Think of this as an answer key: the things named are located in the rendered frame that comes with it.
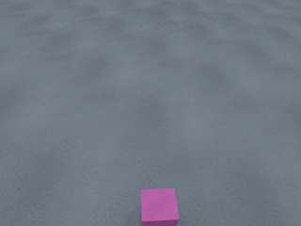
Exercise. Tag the carton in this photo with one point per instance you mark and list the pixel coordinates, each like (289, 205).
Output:
(159, 207)

